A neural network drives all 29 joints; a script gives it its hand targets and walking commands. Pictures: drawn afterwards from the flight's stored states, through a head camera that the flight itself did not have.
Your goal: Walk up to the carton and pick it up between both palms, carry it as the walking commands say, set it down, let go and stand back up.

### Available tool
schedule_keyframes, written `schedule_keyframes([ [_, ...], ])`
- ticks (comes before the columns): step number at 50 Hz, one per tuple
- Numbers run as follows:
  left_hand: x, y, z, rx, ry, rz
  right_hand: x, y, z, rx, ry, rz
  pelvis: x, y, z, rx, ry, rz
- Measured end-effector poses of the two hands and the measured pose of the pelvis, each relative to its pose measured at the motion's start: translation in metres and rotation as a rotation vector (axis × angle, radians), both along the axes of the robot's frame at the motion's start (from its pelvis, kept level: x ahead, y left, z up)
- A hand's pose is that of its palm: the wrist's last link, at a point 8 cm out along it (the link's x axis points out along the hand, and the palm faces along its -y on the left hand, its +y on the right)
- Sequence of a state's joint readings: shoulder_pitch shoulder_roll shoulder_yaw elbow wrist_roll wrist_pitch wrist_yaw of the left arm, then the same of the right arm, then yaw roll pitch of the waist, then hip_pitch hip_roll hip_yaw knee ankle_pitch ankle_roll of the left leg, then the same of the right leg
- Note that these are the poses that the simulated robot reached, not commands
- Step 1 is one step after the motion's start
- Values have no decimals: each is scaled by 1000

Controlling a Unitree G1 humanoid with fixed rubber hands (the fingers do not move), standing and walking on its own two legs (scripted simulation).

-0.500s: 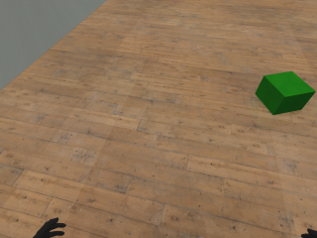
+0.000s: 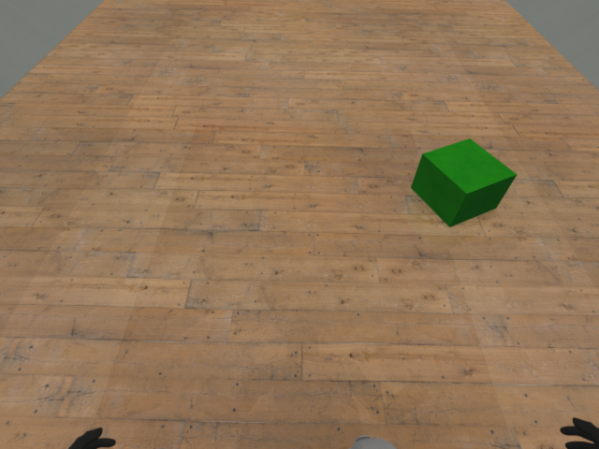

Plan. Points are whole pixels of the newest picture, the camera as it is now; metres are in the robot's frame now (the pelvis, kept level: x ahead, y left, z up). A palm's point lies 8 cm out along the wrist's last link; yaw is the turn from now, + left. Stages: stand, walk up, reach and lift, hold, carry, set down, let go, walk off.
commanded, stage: walk up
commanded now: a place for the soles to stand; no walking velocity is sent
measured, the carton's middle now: (460, 181) +1.28 -0.79 -0.66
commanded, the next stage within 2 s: none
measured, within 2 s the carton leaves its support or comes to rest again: neither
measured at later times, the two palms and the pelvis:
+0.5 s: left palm (169, 325) +0.35 +0.23 -0.10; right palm out of the picture +0.26 -0.46 -0.05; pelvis +0.21 -0.09 -0.01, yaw -8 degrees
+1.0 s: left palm (245, 231) +0.55 +0.11 -0.10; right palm out of the picture +0.43 -0.58 -0.07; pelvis +0.40 -0.20 -0.01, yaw -14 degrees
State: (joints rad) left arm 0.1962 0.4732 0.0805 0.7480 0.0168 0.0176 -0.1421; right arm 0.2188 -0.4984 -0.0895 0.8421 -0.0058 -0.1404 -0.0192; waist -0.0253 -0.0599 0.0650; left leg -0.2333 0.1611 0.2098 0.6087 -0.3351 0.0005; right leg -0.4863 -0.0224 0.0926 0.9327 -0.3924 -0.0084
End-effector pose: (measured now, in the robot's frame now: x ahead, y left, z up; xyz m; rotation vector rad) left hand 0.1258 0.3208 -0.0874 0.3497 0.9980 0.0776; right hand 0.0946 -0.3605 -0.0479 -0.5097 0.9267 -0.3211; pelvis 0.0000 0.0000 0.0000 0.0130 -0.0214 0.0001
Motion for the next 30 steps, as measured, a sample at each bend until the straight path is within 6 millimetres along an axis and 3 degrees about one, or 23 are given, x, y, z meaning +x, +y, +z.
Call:
schedule_keyframes([
  [4,62,-26,7,12,-34,-48,23,-23,-14,24,10,-38,39,-21,-4,12,-1,-29],
  [7,93,-43,4,43,-52,-39,53,-45,-30,40,16,-43,70,-44,-15,30,4,-36],
  [15,104,-54,13,96,59,42,132,-61,-20,54,46,-2,131,-65,3,23,43,-64],
  [18,120,-57,7,79,82,42,156,-64,-14,38,34,-2,155,-67,3,15,38,-71],
  [22,175,-70,-9,62,51,-12,169,-76,-17,16,3,-51,188,-71,-11,10,18,-118],
  [26,240,-104,-8,28,19,-103,169,-102,-4,-3,-8,-131,219,-91,-6,9,0,-147],
  [30,300,-140,-2,14,-19,-166,180,-127,-11,9,2,-177,251,-116,-7,7,-5,-167],
])
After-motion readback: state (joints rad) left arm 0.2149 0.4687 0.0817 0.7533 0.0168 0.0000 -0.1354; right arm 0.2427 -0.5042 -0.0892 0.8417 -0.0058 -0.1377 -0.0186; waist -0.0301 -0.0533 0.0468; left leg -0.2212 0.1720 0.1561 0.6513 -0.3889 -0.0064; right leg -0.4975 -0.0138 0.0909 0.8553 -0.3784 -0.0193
